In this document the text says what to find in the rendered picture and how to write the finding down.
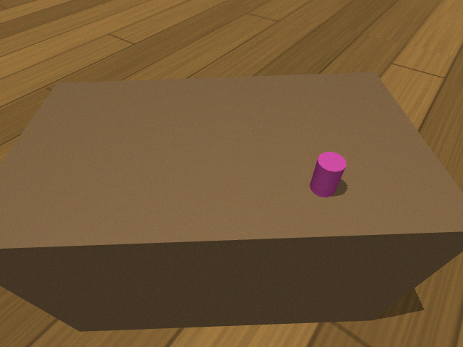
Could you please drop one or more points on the can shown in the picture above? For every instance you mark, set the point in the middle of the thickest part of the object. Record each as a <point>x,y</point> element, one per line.
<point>327,174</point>

